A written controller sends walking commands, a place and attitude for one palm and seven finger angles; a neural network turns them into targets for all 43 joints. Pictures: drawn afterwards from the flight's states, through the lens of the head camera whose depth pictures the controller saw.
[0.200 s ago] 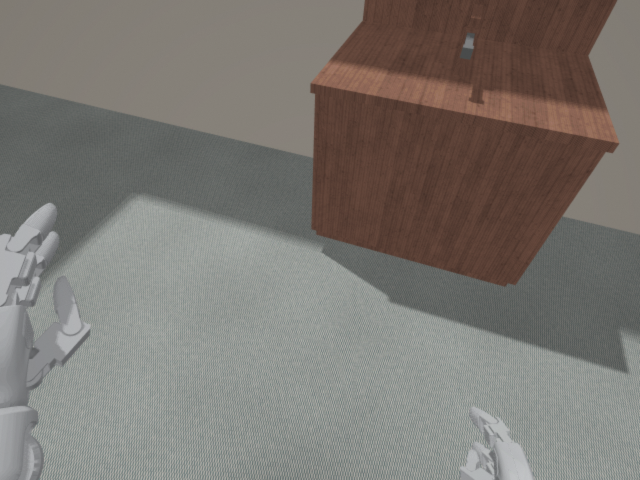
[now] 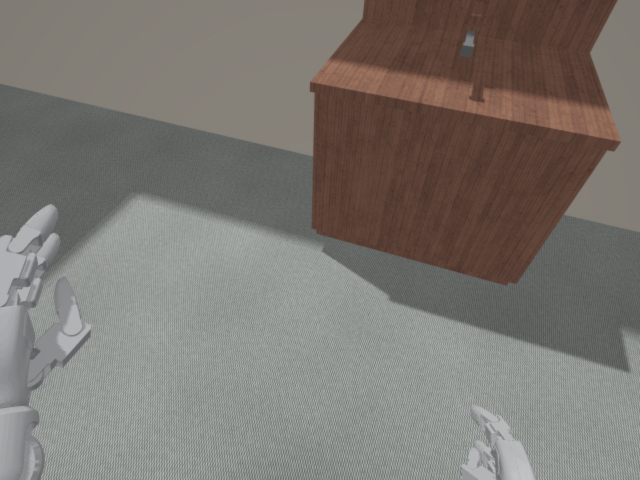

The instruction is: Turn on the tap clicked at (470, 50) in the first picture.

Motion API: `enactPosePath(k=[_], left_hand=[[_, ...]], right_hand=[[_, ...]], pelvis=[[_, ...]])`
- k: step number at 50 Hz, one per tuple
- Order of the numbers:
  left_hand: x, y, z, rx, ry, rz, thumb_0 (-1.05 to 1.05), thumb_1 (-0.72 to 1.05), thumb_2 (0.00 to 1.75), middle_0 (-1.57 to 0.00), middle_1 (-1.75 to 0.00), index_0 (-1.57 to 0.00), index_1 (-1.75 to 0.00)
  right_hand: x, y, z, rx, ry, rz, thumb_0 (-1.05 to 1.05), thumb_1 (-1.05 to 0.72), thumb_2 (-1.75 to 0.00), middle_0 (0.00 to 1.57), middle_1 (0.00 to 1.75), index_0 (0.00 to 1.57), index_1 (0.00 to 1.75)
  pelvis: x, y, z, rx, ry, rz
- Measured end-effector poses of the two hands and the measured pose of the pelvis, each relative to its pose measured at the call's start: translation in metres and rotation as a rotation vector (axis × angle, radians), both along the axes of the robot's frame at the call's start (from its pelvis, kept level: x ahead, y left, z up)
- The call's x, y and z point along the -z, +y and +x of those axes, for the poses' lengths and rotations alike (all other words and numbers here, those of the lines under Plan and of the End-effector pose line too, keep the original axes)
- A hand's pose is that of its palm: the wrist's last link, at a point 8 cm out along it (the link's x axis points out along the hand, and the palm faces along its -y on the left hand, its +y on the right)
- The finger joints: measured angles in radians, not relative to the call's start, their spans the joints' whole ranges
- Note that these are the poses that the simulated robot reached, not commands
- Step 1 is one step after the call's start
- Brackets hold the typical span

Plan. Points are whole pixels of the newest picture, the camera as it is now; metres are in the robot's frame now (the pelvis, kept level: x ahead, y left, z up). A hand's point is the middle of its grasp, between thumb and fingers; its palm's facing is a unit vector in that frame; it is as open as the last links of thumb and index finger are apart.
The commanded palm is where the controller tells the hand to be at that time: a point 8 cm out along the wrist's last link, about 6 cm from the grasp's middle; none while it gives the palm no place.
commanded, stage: stand and wait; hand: left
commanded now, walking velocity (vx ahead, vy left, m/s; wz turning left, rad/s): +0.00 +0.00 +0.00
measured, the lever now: (467, 49) +1.16 -0.32 +0.07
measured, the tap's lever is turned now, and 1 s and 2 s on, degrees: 0 0 0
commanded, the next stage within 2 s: look at it before walking up in 0.06 s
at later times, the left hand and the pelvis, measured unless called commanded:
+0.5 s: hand (96, 322) +0.22 +0.23 +0.15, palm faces +0.40 -0.84 -0.36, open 7.4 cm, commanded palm +0.18 +0.27 +0.18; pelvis +0.01 +0.00 -0.01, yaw -3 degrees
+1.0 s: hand (245, 210) +0.37 +0.12 +0.17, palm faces +0.19 -0.83 -0.52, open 7.4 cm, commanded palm +0.32 +0.17 +0.18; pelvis +0.11 -0.07 +0.00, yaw -11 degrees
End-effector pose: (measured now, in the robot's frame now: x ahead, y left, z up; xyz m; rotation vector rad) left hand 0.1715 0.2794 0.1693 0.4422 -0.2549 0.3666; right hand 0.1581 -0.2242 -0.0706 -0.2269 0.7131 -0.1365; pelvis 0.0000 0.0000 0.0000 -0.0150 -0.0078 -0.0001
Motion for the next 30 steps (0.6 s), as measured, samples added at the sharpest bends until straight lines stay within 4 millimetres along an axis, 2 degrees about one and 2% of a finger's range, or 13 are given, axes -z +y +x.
enactPosePath(k=[21, 26, 30], left_hand=[[0.002, -0.002, 0.0, 0.004, 0.004, 0.003, 0.01, 0.89, 0.9, -0.21, -0.3, -0.21, -0.3], [0.003, -0.008, 0.014, 0.002, -0.016, 0.004, 0.01, 0.89, 0.9, -0.21, -0.3, -0.21, -0.3], [0.001, -0.028, 0.037, 0.031, -0.019, 0.017, 0.01, 0.89, 0.9, -0.21, -0.3, -0.21, -0.3]], right_hand=[[0.002, -0.007, -0.007, 0.024, 0.007, -0.006, 0.02, -0.91, -0.9, 0.2, 0.3, 0.21, 0.3], [0.007, -0.012, -0.007, 0.062, -0.008, 0.004, 0.02, -0.9, -0.9, 0.2, 0.3, 0.21, 0.3], [0.015, -0.021, -0.009, 0.09, -0.004, 0.041, 0.02, -0.9, -0.9, 0.2, 0.3, 0.21, 0.3]], pelvis=[[0.003, -0.002, 0.0, 0.027, 0.0, 0.003], [0.007, -0.006, 0.008, 0.059, 0.004, 0.002], [0.009, -0.02, 0.018, 0.098, -0.003, 0.006]])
